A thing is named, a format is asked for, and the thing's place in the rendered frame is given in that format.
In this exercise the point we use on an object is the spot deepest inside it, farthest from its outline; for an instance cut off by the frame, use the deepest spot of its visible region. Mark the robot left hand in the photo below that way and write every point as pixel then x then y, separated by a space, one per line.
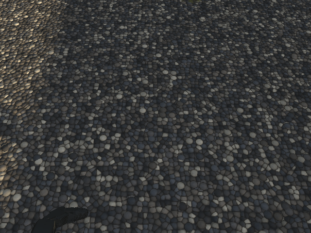
pixel 57 218

